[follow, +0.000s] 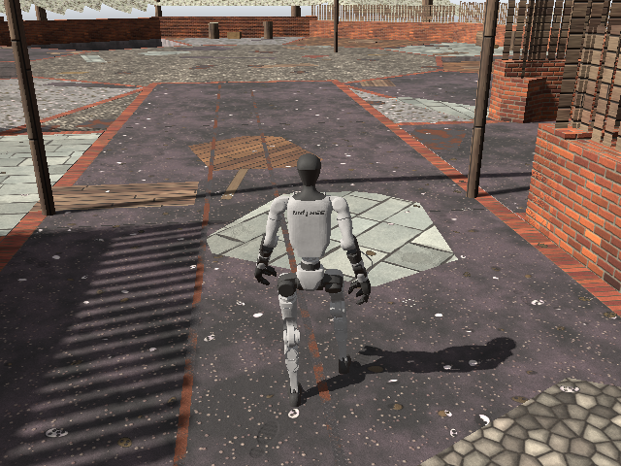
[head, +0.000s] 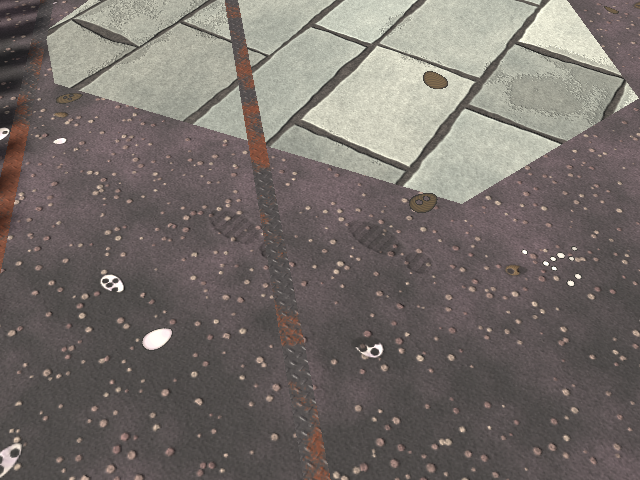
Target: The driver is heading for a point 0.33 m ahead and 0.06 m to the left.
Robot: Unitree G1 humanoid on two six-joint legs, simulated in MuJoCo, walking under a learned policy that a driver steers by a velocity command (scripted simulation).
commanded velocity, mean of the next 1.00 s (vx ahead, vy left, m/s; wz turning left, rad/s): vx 0.20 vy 0.00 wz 0.03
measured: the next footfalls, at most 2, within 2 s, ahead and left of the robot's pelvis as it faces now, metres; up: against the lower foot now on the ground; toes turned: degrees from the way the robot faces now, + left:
right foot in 0.22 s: +0.31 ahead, -0.15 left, +0.00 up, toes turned -2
left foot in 0.60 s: +0.34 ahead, +0.09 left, +0.00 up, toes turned +3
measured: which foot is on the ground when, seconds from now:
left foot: down 0.00-0.22, up 0.24-0.58, down 0.60-1.00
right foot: up 0.00-0.20, down 0.22-1.00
